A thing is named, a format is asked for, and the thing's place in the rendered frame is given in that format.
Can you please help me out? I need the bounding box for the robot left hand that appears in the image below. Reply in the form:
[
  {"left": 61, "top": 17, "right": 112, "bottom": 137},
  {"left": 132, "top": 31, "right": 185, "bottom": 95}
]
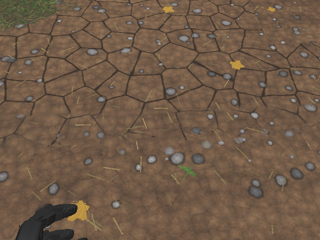
[{"left": 15, "top": 204, "right": 88, "bottom": 240}]

